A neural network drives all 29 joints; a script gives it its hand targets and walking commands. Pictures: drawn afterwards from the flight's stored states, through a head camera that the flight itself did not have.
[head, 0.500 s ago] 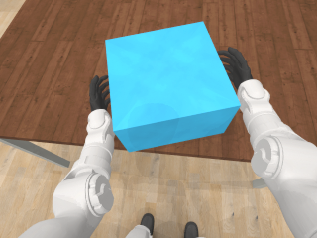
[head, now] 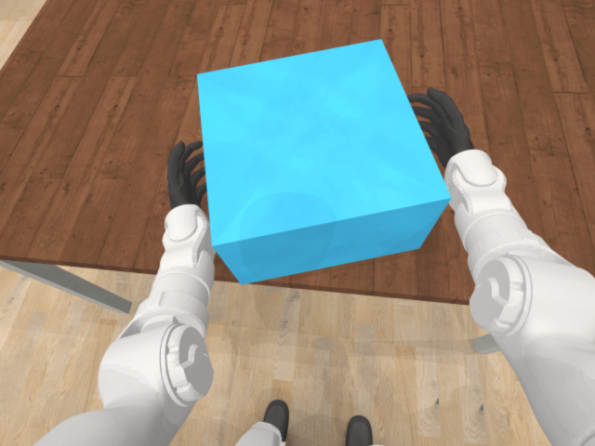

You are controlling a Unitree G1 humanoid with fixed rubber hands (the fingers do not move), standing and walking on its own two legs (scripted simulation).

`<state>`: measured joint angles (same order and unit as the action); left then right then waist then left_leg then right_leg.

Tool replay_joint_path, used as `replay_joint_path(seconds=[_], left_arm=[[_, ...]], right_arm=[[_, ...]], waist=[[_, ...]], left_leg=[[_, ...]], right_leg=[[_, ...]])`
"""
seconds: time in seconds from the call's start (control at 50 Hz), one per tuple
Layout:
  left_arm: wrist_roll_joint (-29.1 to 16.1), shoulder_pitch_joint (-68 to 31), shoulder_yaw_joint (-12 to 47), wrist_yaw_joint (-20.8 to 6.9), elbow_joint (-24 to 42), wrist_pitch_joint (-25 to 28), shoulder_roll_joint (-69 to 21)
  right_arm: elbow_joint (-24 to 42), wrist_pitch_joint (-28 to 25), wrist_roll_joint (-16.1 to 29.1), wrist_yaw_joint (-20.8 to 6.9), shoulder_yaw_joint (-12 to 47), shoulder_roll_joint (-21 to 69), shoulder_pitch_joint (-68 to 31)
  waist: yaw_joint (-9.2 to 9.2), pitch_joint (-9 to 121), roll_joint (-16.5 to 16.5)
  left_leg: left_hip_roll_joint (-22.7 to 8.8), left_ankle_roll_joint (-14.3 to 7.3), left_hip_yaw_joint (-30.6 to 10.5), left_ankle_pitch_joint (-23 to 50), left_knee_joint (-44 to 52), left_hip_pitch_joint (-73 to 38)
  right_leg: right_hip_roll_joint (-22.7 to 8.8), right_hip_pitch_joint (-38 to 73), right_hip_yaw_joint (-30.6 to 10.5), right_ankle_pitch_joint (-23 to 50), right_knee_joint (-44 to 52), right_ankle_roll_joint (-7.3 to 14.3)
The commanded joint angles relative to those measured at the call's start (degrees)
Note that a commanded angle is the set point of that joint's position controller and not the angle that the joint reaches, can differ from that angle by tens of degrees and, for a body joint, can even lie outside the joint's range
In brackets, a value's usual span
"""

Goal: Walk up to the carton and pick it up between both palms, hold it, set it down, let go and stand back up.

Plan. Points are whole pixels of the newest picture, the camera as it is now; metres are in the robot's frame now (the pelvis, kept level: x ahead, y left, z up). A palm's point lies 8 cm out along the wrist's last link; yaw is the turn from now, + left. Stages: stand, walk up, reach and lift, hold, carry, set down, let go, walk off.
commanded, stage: reach and lift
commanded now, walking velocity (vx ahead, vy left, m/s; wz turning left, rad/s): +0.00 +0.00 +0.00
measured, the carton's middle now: (310, 163) +0.49 +0.07 +0.01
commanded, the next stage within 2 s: none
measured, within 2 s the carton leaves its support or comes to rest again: leaves its support in 0.82 s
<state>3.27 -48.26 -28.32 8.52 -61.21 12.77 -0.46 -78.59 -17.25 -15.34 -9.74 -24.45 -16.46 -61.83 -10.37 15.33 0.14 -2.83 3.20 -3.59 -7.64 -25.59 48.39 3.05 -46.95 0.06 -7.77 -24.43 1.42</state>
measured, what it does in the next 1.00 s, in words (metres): stands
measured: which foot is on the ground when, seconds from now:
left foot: down 0.00-1.00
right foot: down 0.00-1.00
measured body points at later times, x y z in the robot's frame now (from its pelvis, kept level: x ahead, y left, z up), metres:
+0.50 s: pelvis +0.00 +0.00 +0.00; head +0.13 -0.01 +0.43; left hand +0.41 +0.24 +0.02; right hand +0.52 -0.12 +0.05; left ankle +0.01 +0.15 -0.72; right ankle +0.00 -0.10 -0.72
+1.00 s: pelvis -0.01 +0.00 +0.00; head +0.09 -0.02 +0.44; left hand +0.40 +0.24 +0.04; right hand +0.50 -0.12 +0.07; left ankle +0.01 +0.15 -0.72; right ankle +0.00 -0.10 -0.72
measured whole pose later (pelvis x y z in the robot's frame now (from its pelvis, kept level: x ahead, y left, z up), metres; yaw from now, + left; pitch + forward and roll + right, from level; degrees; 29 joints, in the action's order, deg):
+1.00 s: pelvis -0.01 +0.00 +0.00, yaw +0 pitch +28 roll -1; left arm -1.4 -44.8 -19.0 10.3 -61.2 11.4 1.9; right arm -81.7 -19.1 -5.3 -6.5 -11.4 -16.9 -59.9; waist -10.4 18.7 0.1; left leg -2.8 3.2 -3.6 -7.5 -25.6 46.6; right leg 3.0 -45.2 0.1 -7.5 -24.4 1.4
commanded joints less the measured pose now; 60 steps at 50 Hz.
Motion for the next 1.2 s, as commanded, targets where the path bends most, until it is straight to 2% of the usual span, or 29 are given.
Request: replay_joint_path(seconds=[0.0, 0.02, 0.06, 0.12, 0.28, 0.34, 0.36, 0.4, 0.44, 0.52, 0.54, 0.56, 0.62, 0.66, 0.68, 0.74, 0.76, 0.78, 0.8, 0.82, 0.84, 0.86, 0.88, 0.94, 1.0, 1.02, 1.12, 1.16, 1.18], left_arm=[[4.8, -34.3, 13.5, -8.4, 4.1, 2.8, -20.8], [4.6, -33.5, 14.8, -8.6, 2.8, 2.6, -20.8], [4.7, -31.4, 14.2, -8.5, 1.7, 2.4, -21.1], [3.8, -32.8, 16.9, -9.0, 1.8, 2.5, -22.5], [1.4, -33.4, 17.8, -9.2, -0.7, 2.8, -23.1], [0.8, -33.5, 19.4, -9.3, 0.8, 2.7, -23.8], [2.2, -32.5, 18.2, -9.2, 1.3, 2.6, -24.0], [-0.1, -31.7, 21.1, -8.9, 5.3, 2.8, -24.2], [-1.4, -33.6, 22.3, -9.3, 2.1, 2.5, -24.4], [-2.0, -36.3, 24.0, -8.8, 3.5, 2.7, -25.3], [-1.2, -33.9, 22.4, -9.1, 0.9, 1.8, -25.1], [-1.9, -38.0, 24.2, -9.0, 3.7, 2.4, -26.2], [-4.2, -34.9, 24.8, -8.8, 5.3, 2.5, -24.9], [-4.7, -36.6, 27.2, -8.9, 7.5, 1.9, -25.2], [-5.2, -36.1, 27.2, -8.6, 7.4, 2.3, -25.6], [-5.3, -37.2, 27.2, -9.1, 11.3, 2.0, -23.8], [-4.2, -38.0, 26.2, -8.8, 10.0, 2.1, -25.2], [-5.5, -40.1, 28.8, -8.8, 10.6, 2.3, -26.4], [-5.0, -38.1, 27.1, -8.8, 7.9, 2.0, -25.5], [-6.0, -37.2, 28.9, -9.3, 8.0, 1.6, -25.4], [-4.7, -36.8, 27.3, -9.0, 9.7, 1.6, -25.3], [-5.3, -37.2, 28.9, -9.0, 8.8, 1.5, -26.0], [-6.4, -37.5, 28.6, -9.4, 12.2, 2.0, -26.1], [-5.6, -42.8, 28.0, -8.8, 9.2, 0.9, -26.3], [-4.5, -42.0, 26.4, -10.2, 8.3, 0.5, -23.9], [-5.9, -38.3, 27.5, -10.7, 9.1, 0.5, -23.9], [-2.8, -42.2, 25.1, -11.0, 8.3, -0.6, -23.7], [-3.5, -45.3, 26.0, -10.8, 9.4, 0.0, -24.8], [-4.3, -41.7, 26.2, -11.9, 9.7, -0.1, -22.3]], right_arm=[[2.2, -3.6, -1.5, -5.1, 9.2, 27.5, -29.3], [2.2, -4.0, -2.6, -4.7, 8.7, 26.8, -28.3], [2.3, -3.8, -1.6, -4.7, 10.4, 27.4, -27.6], [0.7, -4.7, -2.6, -4.0, 9.7, 27.8, -27.6], [-0.3, -5.6, -1.5, -4.5, 12.2, 28.6, -30.6], [-0.6, -5.9, -1.1, -4.1, 12.1, 28.4, -30.0], [-0.8, -5.5, -0.6, -3.6, 13.7, 30.6, -27.7], [1.0, -5.9, 0.8, -3.8, 15.0, 29.7, -28.2], [0.2, -6.1, 0.0, -3.7, 15.3, 29.2, -30.4], [-1.0, -6.5, 1.4, -3.6, 14.5, 29.6, -31.6], [-0.5, -6.1, 2.4, -3.4, 15.8, 29.3, -31.9], [-0.8, -6.5, 1.4, -3.9, 14.7, 28.2, -32.6], [1.4, -5.8, 3.5, -4.3, 18.1, 29.4, -32.4], [2.5, -5.8, 4.9, -3.1, 17.3, 29.5, -31.9], [3.9, -5.8, 5.1, -3.1, 19.4, 31.3, -33.0], [3.9, -5.1, 5.4, -2.6, 19.1, 30.0, -32.1], [5.1, -5.4, 5.0, -2.7, 20.0, 32.8, -32.6], [4.8, -5.5, 5.2, -2.7, 19.1, 30.6, -32.9], [3.5, -5.2, 6.3, -3.0, 20.6, 31.3, -32.5], [6.2, -5.3, 6.2, -3.0, 19.8, 30.9, -32.3], [7.4, -4.5, 7.1, -2.7, 22.3, 33.2, -31.1], [6.7, -4.5, 7.3, -2.4, 20.6, 32.1, -31.3], [11.2, -4.7, 7.9, -1.9, 23.2, 33.8, -31.0], [6.0, -3.2, 8.0, -3.0, 20.8, 31.0, -34.6], [8.7, -2.4, 7.7, -1.5, 20.1, 32.2, -32.0], [14.0, -2.8, 9.2, -1.4, 23.8, 34.0, -31.1], [9.0, -1.4, 9.2, -1.3, 20.8, 32.2, -31.2], [9.0, -1.3, 7.2, -2.0, 18.2, 32.5, -31.5], [10.6, -0.6, 8.0, -1.0, 20.4, 34.1, -26.4]], waist=[[-2.35, 42.7, -10.6], [-0.24, 41.4, -12.1], [-1.31, 42.9, -11.3], [1.11, 43.2, -11.0], [-0.01, 46.3, -13.3], [0.77, 48.1, -12.0], [-0.48, 43.9, -11.4], [1.70, 48.7, -12.6], [0.76, 48.1, -10.9], [2.25, 47.8, -9.4], [0.79, 47.2, -10.9], [1.90, 47.0, -9.9], [0.00, 52.1, -12.7], [3.59, 51.5, -11.0], [1.94, 53.6, -12.0], [3.80, 51.6, -11.9], [2.71, 51.0, -10.7], [5.47, 52.8, -10.9], [2.95, 50.6, -10.8], [5.28, 52.2, -12.3], [2.23, 52.7, -11.8], [4.03, 51.8, -10.3], [3.00, 54.9, -11.3], [3.17, 49.5, -9.9], [5.09, 45.0, -11.4], [4.38, 46.7, -13.3], [4.19, 39.6, -12.2], [6.27, 43.2, -9.8], [7.13, 38.9, -12.9]], left_leg=[[0.9, -3.7, 11.8, 15.8, 3.2, -13.0], [1.1, -3.7, 11.6, 14.7, 2.6, -12.7], [0.8, -3.7, 11.0, 17.7, 2.4, -13.9], [0.8, -3.4, 10.8, 18.5, 2.7, -12.8], [0.9, -3.9, 10.4, 14.9, 2.8, -7.9], [0.6, -3.9, 10.1, 16.7, 4.1, -8.8], [0.8, -4.0, 10.0, 16.6, 4.3, -8.5], [0.6, -3.7, 9.4, 21.2, 2.8, -11.0], [1.3, -3.0, 9.6, 19.0, 2.2, -10.4], [0.6, -2.3, 8.5, 22.0, 2.3, -14.3], [1.2, -3.0, 9.5, 18.7, 2.8, -11.2], [1.1, -2.2, 9.4, 16.2, 3.2, -11.1], [0.8, -3.0, 9.3, 20.2, 2.3, -13.3], [0.9, -2.6, 7.9, 20.5, 2.4, -13.2], [1.4, -2.4, 8.3, 21.8, 1.8, -11.5], [1.5, -2.7, 7.6, 19.0, 3.5, -10.6], [1.3, -2.4, 7.3, 18.5, 3.3, -8.7], [1.5, -2.1, 7.0, 20.0, 2.8, -9.9], [1.4, -2.5, 7.2, 17.5, 3.8, -8.8], [1.2, -2.3, 7.0, 17.7, 3.9, -10.5], [1.6, -2.9, 7.5, 18.9, 3.0, -9.3], [1.4, -2.5, 7.2, 20.5, 3.2, -12.3], [2.1, -2.5, 7.5, 22.9, 2.2, -13.7], [1.7, -2.4, 7.2, 15.7, 4.0, -12.3], [2.0, -3.5, 6.6, 13.0, 5.8, -10.8], [2.2, -3.4, 7.1, 15.2, 5.0, -11.8], [2.6, -3.5, 8.0, 14.0, 7.0, -15.0], [2.2, -2.8, 7.6, 12.8, 7.1, -18.3], [3.1, -3.3, 8.1, 12.7, 7.4, -18.6]], right_leg=[[-3.6, 43.8, 3.4, 32.2, -4.1, -5.6], [-3.3, 43.9, 3.6, 32.2, -3.9, -5.6], [-3.5, 43.9, 3.5, 35.5, -4.9, -5.6], [-3.4, 44.7, 4.2, 37.9, -4.8, -5.8], [-3.6, 46.1, 3.4, 37.6, -5.6, -6.0], [-3.9, 46.2, 3.4, 40.4, -6.0, -6.4], [-4.0, 47.8, 3.3, 39.7, -6.0, -6.1], [-3.2, 48.5, 4.0, 46.6, -7.4, -6.5], [-3.2, 46.4, 3.7, 44.2, -6.8, -6.0], [-2.5, 44.5, 4.7, 40.5, -5.8, -5.2], [-3.0, 47.6, 3.5, 41.4, -6.1, -5.7], [-2.9, 46.5, 4.4, 38.0, -5.9, -5.7], [-2.0, 45.7, 4.2, 40.5, -6.5, -5.3], [-2.7, 47.9, 3.8, 45.1, -6.6, -6.6], [-2.0, 49.1, 4.0, 45.4, -7.3, -6.0], [-3.1, 51.2, 3.6, 45.9, -7.4, -7.7], [-2.9, 51.6, 3.3, 44.9, -7.0, -6.9], [-2.7, 51.4, 4.1, 46.8, -7.7, -7.1], [-2.9, 50.2, 3.5, 43.3, -6.9, -6.8], [-2.2, 51.9, 4.2, 44.8, -7.3, -6.8], [-2.6, 53.4, 3.3, 45.0, -7.2, -6.6], [-2.4, 51.0, 4.0, 45.1, -7.1, -6.7], [-2.6, 51.4, 3.7, 47.1, -6.8, -6.7], [-2.6, 49.2, 3.6, 38.4, -6.2, -6.4], [-4.4, 53.3, 2.9, 38.6, -5.3, -7.7], [-4.0, 54.5, 2.7, 43.3, -6.0, -8.0], [-4.4, 53.9, 2.9, 38.0, -3.7, -7.1], [-3.9, 51.6, 4.0, 33.1, -3.1, -6.6], [-5.2, 53.9, 3.1, 37.4, -1.7, -7.4]])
